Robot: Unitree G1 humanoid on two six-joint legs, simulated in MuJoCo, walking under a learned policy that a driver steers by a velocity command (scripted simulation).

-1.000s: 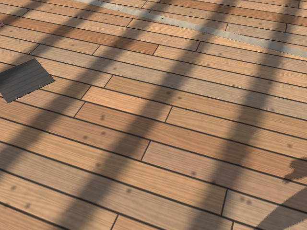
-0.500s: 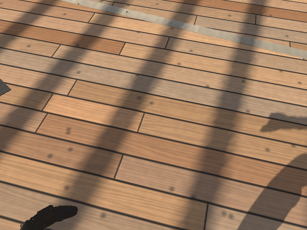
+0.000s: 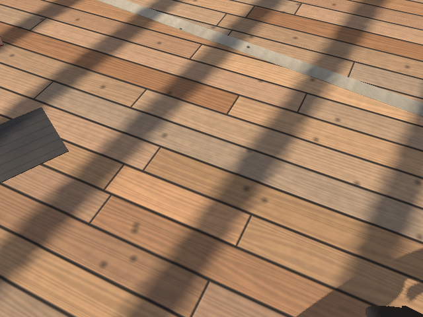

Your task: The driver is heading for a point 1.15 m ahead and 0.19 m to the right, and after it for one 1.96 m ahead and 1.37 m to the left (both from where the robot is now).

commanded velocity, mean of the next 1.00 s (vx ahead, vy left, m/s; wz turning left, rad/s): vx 0.50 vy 0.00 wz -0.32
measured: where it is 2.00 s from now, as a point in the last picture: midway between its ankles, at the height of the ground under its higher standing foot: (294, 164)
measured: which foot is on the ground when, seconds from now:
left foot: up 0.00-0.08, down 0.10-0.64, up 0.66-1.00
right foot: down 0.00-0.12, up 0.14-0.64, down 0.66-1.00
